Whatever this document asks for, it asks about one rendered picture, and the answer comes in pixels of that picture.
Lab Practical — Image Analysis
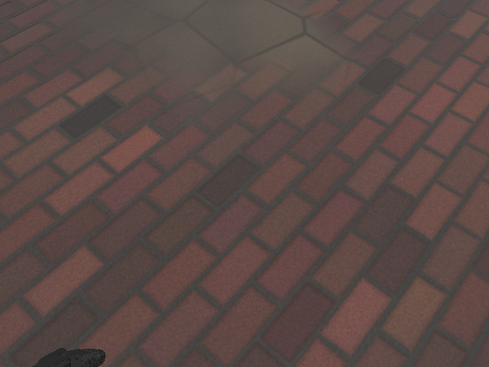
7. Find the robot left hand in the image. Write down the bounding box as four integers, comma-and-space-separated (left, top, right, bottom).
32, 348, 105, 367

